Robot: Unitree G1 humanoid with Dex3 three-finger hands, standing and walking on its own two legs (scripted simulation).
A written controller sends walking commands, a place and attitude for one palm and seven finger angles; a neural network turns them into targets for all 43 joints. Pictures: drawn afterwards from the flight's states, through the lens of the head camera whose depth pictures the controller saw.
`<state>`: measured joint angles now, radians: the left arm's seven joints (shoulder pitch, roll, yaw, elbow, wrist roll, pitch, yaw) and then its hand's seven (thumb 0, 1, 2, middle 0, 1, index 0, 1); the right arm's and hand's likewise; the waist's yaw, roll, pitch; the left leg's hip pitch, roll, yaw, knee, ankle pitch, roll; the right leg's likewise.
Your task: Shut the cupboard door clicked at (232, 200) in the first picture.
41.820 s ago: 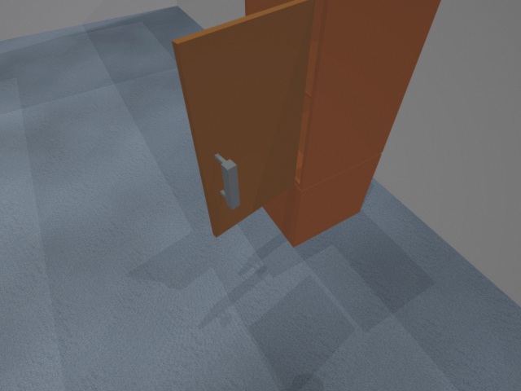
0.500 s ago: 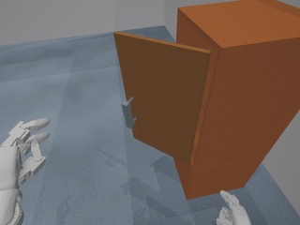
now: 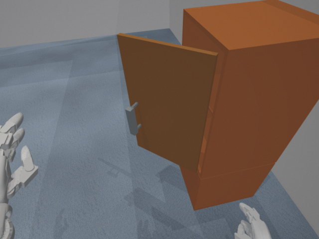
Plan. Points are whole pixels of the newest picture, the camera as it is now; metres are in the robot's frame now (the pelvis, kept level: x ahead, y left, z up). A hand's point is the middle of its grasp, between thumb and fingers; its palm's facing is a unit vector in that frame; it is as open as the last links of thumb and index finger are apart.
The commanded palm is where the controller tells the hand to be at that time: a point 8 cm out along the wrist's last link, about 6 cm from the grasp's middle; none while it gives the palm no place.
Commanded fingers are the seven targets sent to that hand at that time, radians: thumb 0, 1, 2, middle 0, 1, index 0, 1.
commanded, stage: step back with the hand held close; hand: left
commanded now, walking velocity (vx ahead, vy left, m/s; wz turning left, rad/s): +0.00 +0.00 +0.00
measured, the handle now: (135, 118) +0.61 +0.20 -0.10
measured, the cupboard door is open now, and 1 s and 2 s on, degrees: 47 47 47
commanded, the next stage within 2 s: stop stepping back and stand still in 1.76 s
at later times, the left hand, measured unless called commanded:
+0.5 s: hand (16, 176) +0.18 +0.30 +0.16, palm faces +0.39 -0.77 -0.50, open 7.4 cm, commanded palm +0.11 +0.33 +0.17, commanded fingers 0.00 0.90 0.90 -0.20 -0.30 -0.20 -0.30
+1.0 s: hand out of the picture +0.11 +0.29 +0.16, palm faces +0.46 -0.77 -0.45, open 7.4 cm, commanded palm +0.04 +0.32 +0.17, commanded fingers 0.00 0.90 0.90 -0.20 -0.30 -0.20 -0.30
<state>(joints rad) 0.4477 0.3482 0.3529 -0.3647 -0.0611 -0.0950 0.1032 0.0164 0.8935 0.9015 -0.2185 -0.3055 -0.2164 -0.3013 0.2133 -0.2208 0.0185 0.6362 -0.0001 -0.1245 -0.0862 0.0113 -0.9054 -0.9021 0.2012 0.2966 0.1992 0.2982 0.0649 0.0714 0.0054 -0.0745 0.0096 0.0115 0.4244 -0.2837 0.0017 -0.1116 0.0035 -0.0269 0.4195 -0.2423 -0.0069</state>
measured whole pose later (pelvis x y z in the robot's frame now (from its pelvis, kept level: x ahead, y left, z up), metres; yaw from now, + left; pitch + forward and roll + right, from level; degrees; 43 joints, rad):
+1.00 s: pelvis -0.10 +0.02 -0.02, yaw +0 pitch +0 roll -1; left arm 0.50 0.41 0.45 -0.47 -0.02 -0.28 0.16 0.01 0.89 0.90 -0.22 -0.30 -0.21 -0.30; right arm 0.25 -0.23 0.01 0.59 0.00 -0.08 -0.08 0.01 -0.90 -0.90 0.20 0.30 0.20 0.30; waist -0.01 -0.01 0.00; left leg -0.44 0.00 0.02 0.67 -0.28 0.05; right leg -0.43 -0.01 -0.01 0.57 -0.15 0.02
